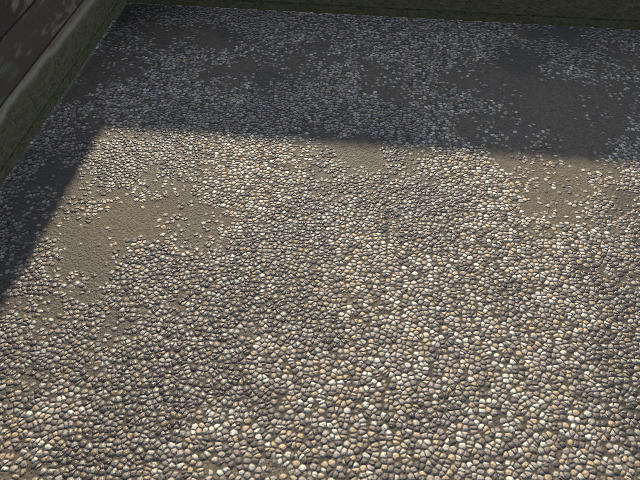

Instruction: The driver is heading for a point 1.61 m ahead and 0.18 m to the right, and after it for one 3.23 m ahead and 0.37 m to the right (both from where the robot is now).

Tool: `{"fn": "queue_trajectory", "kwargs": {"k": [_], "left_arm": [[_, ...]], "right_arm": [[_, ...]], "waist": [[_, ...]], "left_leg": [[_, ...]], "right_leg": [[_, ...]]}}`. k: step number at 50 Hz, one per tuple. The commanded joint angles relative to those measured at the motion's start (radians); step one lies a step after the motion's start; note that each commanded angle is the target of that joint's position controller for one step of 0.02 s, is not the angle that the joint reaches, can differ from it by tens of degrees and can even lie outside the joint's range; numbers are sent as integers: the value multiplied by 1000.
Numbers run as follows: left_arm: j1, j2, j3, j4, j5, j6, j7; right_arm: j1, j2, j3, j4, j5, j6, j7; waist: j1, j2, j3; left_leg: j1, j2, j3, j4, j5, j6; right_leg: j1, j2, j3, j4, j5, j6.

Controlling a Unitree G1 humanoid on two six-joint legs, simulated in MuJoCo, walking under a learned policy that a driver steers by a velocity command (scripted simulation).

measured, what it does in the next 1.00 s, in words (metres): stands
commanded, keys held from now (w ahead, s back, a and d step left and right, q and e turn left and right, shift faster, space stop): no key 0.68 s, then w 0.32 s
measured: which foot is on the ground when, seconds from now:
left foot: down 0.00-1.00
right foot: down 0.00-1.00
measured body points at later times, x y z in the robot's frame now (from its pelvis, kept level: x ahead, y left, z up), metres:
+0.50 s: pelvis +0.00 -0.02 +0.00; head +0.00 -0.02 +0.45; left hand +0.07 +0.22 -0.13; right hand +0.08 -0.25 -0.13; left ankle -0.02 +0.09 -0.75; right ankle -0.04 -0.13 -0.75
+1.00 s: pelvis -0.01 -0.03 -0.01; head -0.02 -0.03 +0.44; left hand +0.15 +0.18 -0.11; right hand +0.14 -0.23 -0.12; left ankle -0.02 +0.09 -0.75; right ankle -0.04 -0.13 -0.75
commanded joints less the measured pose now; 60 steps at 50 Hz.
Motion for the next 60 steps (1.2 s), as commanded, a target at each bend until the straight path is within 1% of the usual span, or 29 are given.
{"fn": "queue_trajectory", "kwargs": {"k": [1,2,3,4,5,7,9,11,16,24,34,35,36,37,39,41,44,48,55,56,57,58,59,60], "left_arm": [[-36,71,17,-75,-1,-13,3],[-34,73,17,-75,0,-12,3],[62,106,2,-65,37,-12,11],[77,102,3,-56,36,-14,12],[74,110,0,-58,33,-16,11],[76,118,-4,-59,26,-22,11],[79,123,-7,-59,20,-28,9],[89,127,-9,-57,18,-33,6],[126,140,-13,-45,17,-37,4],[173,154,-17,-22,17,-32,6],[192,154,-18,5,16,-25,9],[201,144,-23,12,19,-24,10],[66,86,-31,-28,-10,-28,8],[49,92,-30,-38,-12,-29,10],[50,103,-25,-41,-11,-28,14],[51,106,-21,-43,-8,-22,15],[22,95,-20,-61,-5,-12,12],[-20,91,-14,-91,-3,-8,12],[-99,64,-7,-154,3,-4,10],[-55,62,-6,-130,5,-11,11],[-79,49,-11,-138,6,-12,8],[-86,48,-12,-140,7,-14,7],[-137,53,-12,-170,2,-9,7],[-127,63,-6,-169,5,-9,7]], "right_arm": [[-50,-67,-19,-76,0,-13,-3],[-48,-69,-20,-75,0,-12,-3],[90,-127,-21,-31,-24,0,-2],[81,-141,-28,-20,-15,4,-3],[61,-133,-26,-30,-18,7,-4],[59,-119,-21,-34,-23,10,-7],[68,-122,-22,-31,-22,15,-10],[83,-126,-22,-29,-24,20,-15],[117,-133,-19,-25,-28,24,-27],[163,-142,-14,-20,-29,22,-39],[190,-143,-12,-19,-29,17,-43],[199,-136,-9,-16,-32,17,-43],[62,-86,-11,-40,-4,10,-30],[52,-75,-7,-49,-3,8,-27],[50,-79,-9,-42,-5,5,-29],[47,-80,-9,-39,-9,7,-33],[22,-69,-7,-49,-17,11,-35],[-17,-62,-6,-72,-23,11,-35],[-80,-51,-7,-123,-22,6,-31],[-38,-62,-8,-103,-10,10,-44],[-78,-65,-7,-114,-6,15,-45],[-92,-65,-7,-122,-8,18,-46],[-142,-54,-5,-155,-16,15,-31],[-112,-50,-6,-152,-24,11,-27]], "waist": [[1,11,-74],[1,12,-72],[14,-22,-66],[26,-2,-27],[22,12,-20],[19,23,-28],[17,17,-18],[15,10,-9],[14,8,-5],[18,3,13],[19,7,22],[19,8,5],[-4,54,-18],[-5,31,-50],[-2,4,-50],[-1,-11,-39],[0,-13,-14],[0,-14,-2],[-4,7,-42],[14,6,-94],[18,23,-23],[18,28,-10],[-2,31,30],[-9,17,-28]], "left_leg": [[10,158,-125,-29,348,29],[9,158,-124,-28,347,29],[15,164,-184,-76,413,80],[29,169,-174,-79,434,91],[40,165,-167,-77,434,91],[54,158,-161,-80,400,86],[52,153,-160,-87,358,80],[47,148,-158,-89,328,75],[30,137,-150,-88,285,64],[-8,126,-138,-81,242,48],[-37,122,-128,-69,218,31],[-28,121,-127,-78,173,30],[-5,150,-107,-72,185,-1],[-7,141,-106,-57,183,-8],[-22,127,-91,-26,166,-7],[-61,107,-68,23,117,-1],[-126,86,-44,85,64,0],[-161,81,-35,144,86,-3],[-145,87,-36,200,193,2],[-129,88,-71,164,38,7],[-163,88,-79,156,30,9],[-168,90,-83,156,26,10],[-181,90,-47,202,190,6],[-154,89,-42,213,207,5]], "right_leg": [[37,-81,81,-14,216,-23],[34,-81,81,-15,216,-23],[73,-61,90,-25,172,-73],[46,-69,91,-37,173,-79],[31,-72,93,-40,178,-81],[20,-73,93,-45,160,-79],[7,-72,90,-55,136,-75],[-2,-70,88,-62,130,-75],[4,-66,85,-70,147,-80],[23,-58,85,-83,186,-85],[47,-50,90,-96,234,-93],[56,-46,89,-107,187,-94],[17,-91,90,-70,256,-54],[30,-75,87,-64,244,-43],[25,-58,78,-42,227,-45],[25,-44,70,-6,203,-60],[5,-42,76,41,186,-81],[-22,-47,87,92,208,-92],[-45,-24,69,176,209,-70],[-8,1,48,166,11,-64],[-43,7,46,167,-11,-57],[-53,7,47,170,-17,-55],[-90,-16,65,192,174,-55],[-67,-21,68,205,207,-58]]}}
